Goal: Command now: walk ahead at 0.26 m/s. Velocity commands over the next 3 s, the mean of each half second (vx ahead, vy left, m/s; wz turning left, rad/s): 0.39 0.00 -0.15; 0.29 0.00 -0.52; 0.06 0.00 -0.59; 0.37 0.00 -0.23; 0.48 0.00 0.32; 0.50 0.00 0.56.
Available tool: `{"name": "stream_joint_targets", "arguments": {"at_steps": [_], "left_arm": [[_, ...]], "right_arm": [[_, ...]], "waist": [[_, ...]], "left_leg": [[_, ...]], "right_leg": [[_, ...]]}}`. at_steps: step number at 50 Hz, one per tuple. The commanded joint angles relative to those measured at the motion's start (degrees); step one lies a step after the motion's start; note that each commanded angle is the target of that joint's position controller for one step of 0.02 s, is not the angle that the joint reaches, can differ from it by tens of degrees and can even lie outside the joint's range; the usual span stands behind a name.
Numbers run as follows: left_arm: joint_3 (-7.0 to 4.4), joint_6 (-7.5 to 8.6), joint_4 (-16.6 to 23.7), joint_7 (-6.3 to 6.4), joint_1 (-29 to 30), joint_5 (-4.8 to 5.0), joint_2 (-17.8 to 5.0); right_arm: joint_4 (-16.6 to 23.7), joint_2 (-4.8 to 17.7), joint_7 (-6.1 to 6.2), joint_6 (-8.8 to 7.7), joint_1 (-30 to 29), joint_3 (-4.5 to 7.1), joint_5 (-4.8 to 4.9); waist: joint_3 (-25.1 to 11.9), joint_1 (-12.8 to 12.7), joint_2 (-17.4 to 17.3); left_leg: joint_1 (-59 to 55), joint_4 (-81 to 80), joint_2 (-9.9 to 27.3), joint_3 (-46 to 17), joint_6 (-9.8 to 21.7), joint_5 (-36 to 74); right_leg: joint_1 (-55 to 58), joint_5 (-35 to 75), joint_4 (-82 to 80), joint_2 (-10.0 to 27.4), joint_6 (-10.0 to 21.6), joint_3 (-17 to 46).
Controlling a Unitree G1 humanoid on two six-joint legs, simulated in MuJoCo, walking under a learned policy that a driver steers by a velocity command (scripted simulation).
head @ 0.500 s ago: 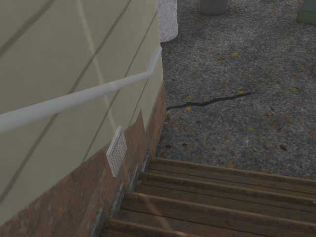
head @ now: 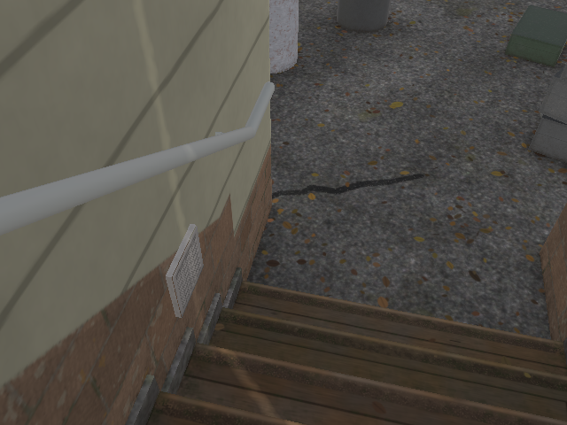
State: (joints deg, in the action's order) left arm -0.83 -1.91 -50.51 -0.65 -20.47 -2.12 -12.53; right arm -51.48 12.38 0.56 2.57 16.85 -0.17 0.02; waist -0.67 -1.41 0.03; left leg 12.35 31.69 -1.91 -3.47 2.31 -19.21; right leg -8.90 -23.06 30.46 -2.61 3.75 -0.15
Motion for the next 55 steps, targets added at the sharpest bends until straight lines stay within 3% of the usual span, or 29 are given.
{"name": "stream_joint_targets", "arguments": {"at_steps": [1, 3, 5, 6, 9, 12, 15, 17, 20, 22, 24, 25, 26, 27, 28, 30, 31, 32, 33, 36, 39, 44, 48, 49, 50, 51, 52, 53, 55], "left_arm": [[-1.40, 1.45, 1.07, 0.36, -3.89, -0.46, -4.74], [-2.26, 2.58, 0.06, 0.90, -8.41, -0.14, -6.73], [-4.12, 3.44, -2.41, 1.35, -14.19, 0.49, -12.52], [-4.26, 3.89, -2.70, 1.39, -14.66, 0.45, -12.04], [-4.11, 3.73, -4.62, 1.43, -14.94, -1.12, -10.27], [-3.18, 4.22, -2.69, 0.73, -8.05, -0.86, -9.17], [-2.63, 6.72, -7.03, 2.21, -17.49, -0.12, -8.58], [-2.27, 7.61, -4.75, 2.52, -10.79, 0.45, -8.23], [-2.33, 8.45, -4.81, 1.11, -11.10, 0.89, -8.24], [-2.25, 7.22, -5.78, 2.15, -12.90, 0.85, -8.06], [-3.16, 5.42, -6.47, 2.80, -6.57, -0.46, -11.21], [-3.25, 4.73, -7.59, 2.71, -5.97, -1.22, -8.61], [-2.91, 4.39, -8.91, 2.92, -18.59, 0.88, -3.94], [-1.81, 4.84, -6.97, 3.54, -21.30, 0.70, -1.81], [-2.12, 4.43, -7.97, 3.42, -17.91, -0.33, -3.94], [-2.10, 3.34, -2.80, 2.48, -6.65, -2.90, -3.36], [-3.26, 3.39, -2.47, 2.08, -1.18, -2.23, -8.02], [-3.38, 2.67, -3.40, 2.39, 0.18, -1.78, -6.52], [-3.77, 2.21, -4.14, 1.81, -0.40, 0.08, -5.18], [-2.88, 0.23, -2.14, 2.60, 0.36, -1.71, -1.45], [-3.32, 0.92, 1.43, 2.14, 9.60, -1.37, -2.25], [-1.23, 2.37, 7.90, -1.66, 21.05, -1.26, 0.39], [-1.81, 3.40, 7.66, -2.30, 15.65, -0.56, -2.48], [-2.81, 2.91, 5.28, -1.83, 10.62, -0.27, -4.08], [-3.50, 2.91, 2.75, -1.63, 3.09, -0.28, -4.44], [-4.14, 2.70, 0.63, -1.05, -2.39, -0.44, -4.92], [-4.34, 2.82, 0.39, -1.47, -5.55, 0.11, -8.61], [-4.76, 2.58, 1.95, -2.30, -5.97, 2.15, -11.76], [-5.51, 2.09, 4.80, -0.23, -0.27, 4.21, -13.36]], "right_arm": [[3.35, 8.33, 0.19, -1.20, -1.95, 2.85, -0.05], [4.17, 6.35, 0.24, -2.05, -6.17, 2.82, -0.33], [5.98, 6.82, 0.51, -3.17, -10.13, 3.21, -1.81], [6.41, 7.26, 0.65, -3.69, -11.61, 3.50, -2.10], [2.37, 5.93, -0.71, -4.18, -4.86, 3.98, -1.66], [-0.33, 6.16, -0.65, -3.12, -1.89, 4.54, -1.24], [6.60, 7.34, -0.51, -4.39, -22.65, 5.16, -2.54], [9.09, 5.10, -1.85, -5.92, -25.52, 4.01, -2.05], [6.10, 3.48, -3.41, -4.43, -17.47, 3.32, 1.09], [3.22, 5.36, -2.39, -2.92, -10.99, 3.93, 1.00], [-4.44, 11.55, -0.48, -4.08, 13.59, 6.59, -0.34], [-7.50, 15.48, -0.15, -5.37, 21.93, 7.76, -2.09], [-7.60, 18.14, -1.36, -7.37, 21.58, 7.55, -4.31], [-7.52, 15.62, -2.71, -8.27, 20.55, 6.74, -2.66], [-4.72, 10.58, -2.96, -7.45, 14.58, 5.54, -2.19], [-3.91, 14.43, -0.35, -7.06, 10.66, 7.03, 0.15], [-1.99, 6.01, -0.11, -8.55, 3.26, 4.29, -0.10], [-2.87, 7.40, 0.44, -9.58, 3.33, 4.70, -1.42], [-2.94, 4.56, 1.51, -9.94, 3.44, 3.71, -0.69], [-3.69, 9.47, 2.37, -9.02, 9.70, 4.03, -0.16], [-4.03, 1.82, 3.35, -7.55, 11.81, 1.61, 1.29], [-2.85, 2.25, 3.71, -8.25, 10.91, 1.41, 3.52], [-3.69, 5.37, 3.50, -4.47, 15.56, 4.11, 1.32], [-3.45, 6.38, 3.42, -2.99, 14.08, 4.06, -0.78], [-1.67, 7.47, 3.41, -2.84, 12.73, 4.58, 0.23], [-1.13, 7.26, 2.97, -2.83, 11.13, 5.36, -0.03], [1.43, 3.18, 2.52, -3.05, 10.39, 5.09, 0.79], [7.10, 2.05, 2.48, -3.14, 10.33, 4.58, 1.76], [9.77, 3.94, 2.29, -2.25, 4.25, 3.79, -1.00]], "waist": [[8.69, -1.37, -2.34], [8.48, -4.05, 1.20], [11.94, -5.34, 9.05], [12.97, -5.10, 5.71], [5.42, -2.69, 5.33], [6.41, 1.94, 4.30], [12.18, -6.11, 3.35], [12.11, -4.92, 0.77], [8.42, -4.30, 2.43], [10.33, -2.86, 6.88], [-0.97, 10.62, 5.18], [-3.03, 13.55, -2.64], [-4.31, 5.92, -15.31], [-6.10, 2.28, -15.59], [-1.52, 1.68, -5.83], [2.65, 0.69, -15.66], [9.07, 0.39, -8.00], [12.07, -0.97, -11.73], [11.96, -2.30, -7.65], [1.23, -1.96, -12.66], [0.67, -0.31, -9.16], [6.96, 0.12, -2.57], [8.67, 2.46, -4.46], [5.27, 0.82, -3.52], [3.32, -3.27, 0.91], [1.91, -6.90, 8.02], [-0.77, -4.96, 12.50], [-9.04, -2.65, 11.99], [-10.91, -1.59, 7.34]], "left_leg": [[10.50, -9.58, 5.92, -9.75, 7.29, -18.58], [17.42, 0.60, 1.12, -3.45, 5.60, -10.37], [33.17, 12.87, -0.46, 3.28, 3.80, -12.93], [36.41, 15.01, 1.50, 2.80, 3.28, -12.04], [28.31, 23.55, 3.50, 3.44, 2.72, 0.02], [15.19, 26.30, 2.04, 6.54, 2.12, 6.47], [47.22, 13.61, 6.74, -2.16, -0.84, 23.85], [33.13, 0.42, 7.45, -2.59, -1.41, 41.89], [-1.47, -1.59, 3.06, 3.62, -3.81, 52.55], [-3.03, -8.06, 5.71, 1.62, -4.76, 49.40], [-17.63, -9.52, 7.84, 0.46, -3.71, 49.21], [-26.05, -11.94, 8.53, 1.58, -3.73, 39.59], [-35.26, 6.98, 16.61, -0.14, -2.67, 62.37], [-34.84, 9.70, 23.34, -9.62, -2.00, 61.34], [-24.55, 1.16, 22.81, -12.47, 0.11, 38.85], [-8.12, -11.45, 31.11, -31.92, 12.98, -5.81], [4.06, -11.08, 24.78, -19.52, 10.07, 2.93], [8.84, -8.30, 23.68, -16.19, 9.65, 15.55], [13.99, -4.75, 19.29, -7.65, 7.97, 22.60], [5.28, 3.02, 22.98, -4.11, 9.57, 60.72], [-0.98, 8.41, 18.86, 0.83, 4.71, 38.27], [12.54, 11.14, 14.00, 7.29, 2.91, 8.81], [4.96, 27.59, 14.83, 10.94, 2.49, 26.50], [2.91, 37.21, 14.56, 10.38, 3.80, 31.57], [7.88, 48.18, 12.40, 10.97, 3.31, 29.32], [17.67, 66.09, 6.82, 13.22, 2.30, 4.32], [36.50, 85.84, 0.13, 15.99, 0.87, -31.95], [48.06, 90.11, 0.80, 8.27, 1.46, -32.99], [55.60, 89.42, 2.75, 1.36, 1.25, -20.76]], "right_leg": [[-2.55, -9.27, -3.26, 0.81, 3.26, 3.38], [4.64, -10.77, -8.60, 5.22, 5.51, 12.35], [13.47, 0.23, -13.39, 17.97, 10.90, 30.21], [15.41, 13.51, -10.60, 19.43, 12.24, 30.52], [12.24, 24.18, -4.77, 17.22, 11.55, 20.78], [-6.44, 18.79, -2.09, 14.68, 10.15, 17.90], [14.80, 3.03, 2.22, 15.50, 12.64, 25.86], [0.56, 5.57, 4.83, 12.11, 10.90, 20.22], [-22.02, -3.96, 5.42, 7.91, 6.66, 13.63], [-16.47, -1.48, 12.09, 5.76, 4.99, 14.05], [-9.64, 20.38, 41.87, 3.21, 2.99, 12.19], [-14.89, 4.02, 62.68, -2.62, 2.96, 10.65], [-30.92, -30.72, 84.58, -5.82, 2.28, 8.80], [-40.14, -26.29, 82.77, -1.25, 2.49, 10.12], [-41.64, -13.80, 74.71, 0.99, 3.15, 8.59], [-45.30, -7.64, 77.19, 4.90, 3.15, 4.43], [-39.05, 10.43, 55.53, 7.44, 2.47, 12.99], [-37.45, 9.97, 55.17, 6.09, 2.04, 9.47], [-33.44, 19.45, 44.07, 5.05, -0.20, 10.14], [-32.00, 18.51, 48.93, 0.19, -0.17, 3.24], [-38.85, 37.44, 38.08, 0.67, 1.79, 7.05], [-17.47, 59.99, 10.44, -0.78, -1.58, 1.65], [-10.89, 45.76, -4.58, -0.01, -0.45, -2.41], [-6.44, 38.69, -5.95, -0.99, 0.62, -5.04], [4.02, 39.94, -12.42, -0.83, 2.37, -4.02], [15.53, 48.74, -15.62, 3.35, 5.19, 2.97], [27.88, 93.62, 2.80, 10.98, 7.60, 8.13], [35.49, 104.99, 9.69, 21.26, 14.71, 22.82], [24.70, 55.18, -2.22, 26.75, 21.28, 31.45]]}}
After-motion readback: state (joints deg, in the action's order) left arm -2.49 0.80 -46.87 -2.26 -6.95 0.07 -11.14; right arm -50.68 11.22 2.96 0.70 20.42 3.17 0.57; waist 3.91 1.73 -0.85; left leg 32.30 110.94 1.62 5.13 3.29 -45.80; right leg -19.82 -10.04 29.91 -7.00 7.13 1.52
